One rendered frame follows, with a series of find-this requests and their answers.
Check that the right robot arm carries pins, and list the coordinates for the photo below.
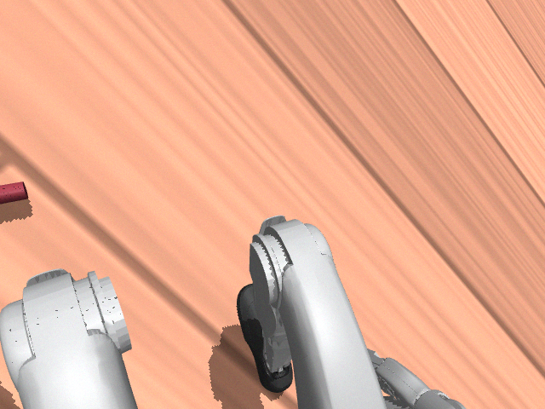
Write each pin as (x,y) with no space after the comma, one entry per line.
(435,399)

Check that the right robot foot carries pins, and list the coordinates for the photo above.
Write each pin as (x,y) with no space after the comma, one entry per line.
(275,382)

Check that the right robot hand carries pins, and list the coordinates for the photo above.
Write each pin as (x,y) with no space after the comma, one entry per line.
(397,381)

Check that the bottle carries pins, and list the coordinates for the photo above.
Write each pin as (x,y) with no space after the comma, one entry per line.
(13,192)

